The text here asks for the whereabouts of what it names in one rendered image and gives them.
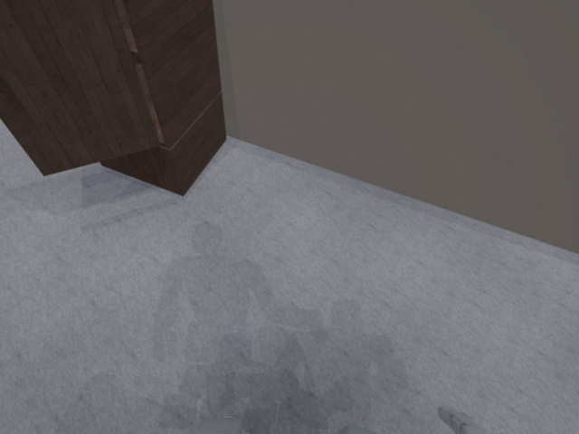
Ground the right robot hand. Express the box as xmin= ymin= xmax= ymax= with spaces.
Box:
xmin=438 ymin=407 xmax=488 ymax=434

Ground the cupboard door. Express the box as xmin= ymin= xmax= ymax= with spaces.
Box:
xmin=0 ymin=0 xmax=160 ymax=176

